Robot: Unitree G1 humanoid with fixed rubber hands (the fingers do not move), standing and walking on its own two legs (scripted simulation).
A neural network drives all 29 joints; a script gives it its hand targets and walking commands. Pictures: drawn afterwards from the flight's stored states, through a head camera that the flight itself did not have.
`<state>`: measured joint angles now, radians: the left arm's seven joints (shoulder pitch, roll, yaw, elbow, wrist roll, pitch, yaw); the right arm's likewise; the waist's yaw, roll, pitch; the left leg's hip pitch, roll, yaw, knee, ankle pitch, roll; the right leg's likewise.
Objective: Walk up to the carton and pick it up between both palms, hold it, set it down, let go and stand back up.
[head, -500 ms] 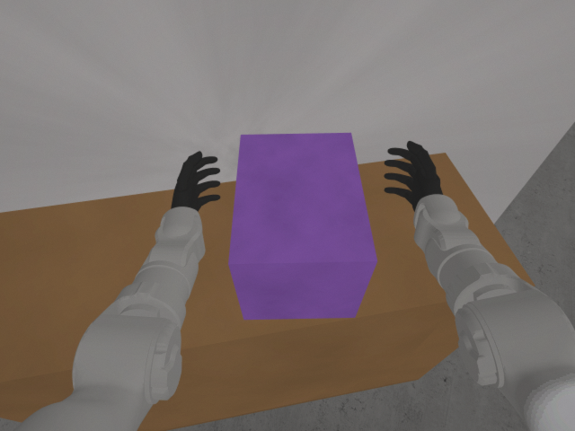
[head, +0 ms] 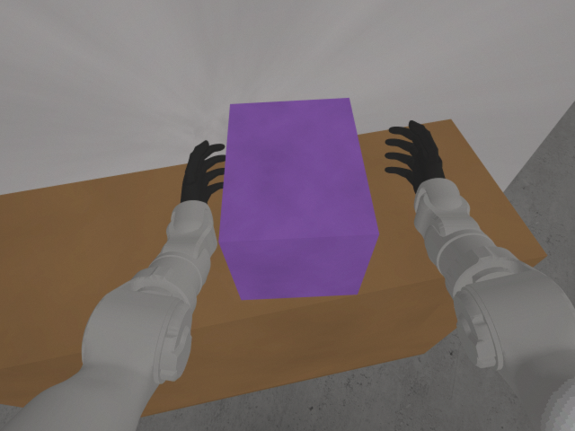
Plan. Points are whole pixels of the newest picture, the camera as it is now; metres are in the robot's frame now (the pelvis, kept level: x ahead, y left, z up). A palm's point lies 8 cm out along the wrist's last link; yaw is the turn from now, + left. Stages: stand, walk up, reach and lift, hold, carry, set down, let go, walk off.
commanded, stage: reach and lift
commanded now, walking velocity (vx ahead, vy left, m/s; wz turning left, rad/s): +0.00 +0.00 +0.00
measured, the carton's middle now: (294, 200) +0.46 +0.03 +0.03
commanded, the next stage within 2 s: none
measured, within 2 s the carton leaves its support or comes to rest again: leaves its support in 1.92 s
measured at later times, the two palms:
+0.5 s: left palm (207, 209) +0.42 +0.15 +0.06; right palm (400, 199) +0.43 -0.12 +0.06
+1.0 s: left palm (207, 209) +0.42 +0.15 +0.06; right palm (401, 197) +0.43 -0.12 +0.06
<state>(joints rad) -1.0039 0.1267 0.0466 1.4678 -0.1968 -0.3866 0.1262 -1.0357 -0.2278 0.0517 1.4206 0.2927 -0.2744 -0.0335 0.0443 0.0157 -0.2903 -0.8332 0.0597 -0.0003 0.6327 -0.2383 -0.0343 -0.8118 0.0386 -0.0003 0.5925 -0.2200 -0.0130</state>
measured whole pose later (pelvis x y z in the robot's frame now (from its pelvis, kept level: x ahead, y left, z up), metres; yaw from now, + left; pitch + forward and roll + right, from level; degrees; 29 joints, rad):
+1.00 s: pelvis +0.03 +0.00 +0.03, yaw +1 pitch +13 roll -1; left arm -0.71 -0.15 0.56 0.97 0.45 -0.29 0.11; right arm -0.75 0.07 -0.64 1.09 -0.51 -0.37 -0.05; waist 0.03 -0.02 -0.07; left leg -0.41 0.06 0.02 0.36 -0.17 -0.03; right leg -0.37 0.02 -0.03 0.30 -0.15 -0.01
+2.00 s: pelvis +0.02 +0.00 +0.03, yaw +2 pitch +15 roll -1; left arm -0.70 -0.14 0.54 1.00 0.41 -0.37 0.13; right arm -0.75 0.05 -0.59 1.14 -0.50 -0.47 -0.11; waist 0.02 -0.02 -0.12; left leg -0.45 0.06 0.03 0.32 -0.13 -0.03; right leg -0.40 0.02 -0.06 0.25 -0.11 -0.02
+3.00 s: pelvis +0.01 +0.01 +0.03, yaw +3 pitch +5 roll -1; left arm -0.64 -0.08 0.28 0.75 0.16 0.03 0.16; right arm -0.71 -0.03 -0.10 0.97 0.03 -0.12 -0.17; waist -0.03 -0.03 -0.12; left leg -0.29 0.06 0.02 0.37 -0.16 -0.02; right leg -0.22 0.01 -0.08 0.27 -0.13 -0.01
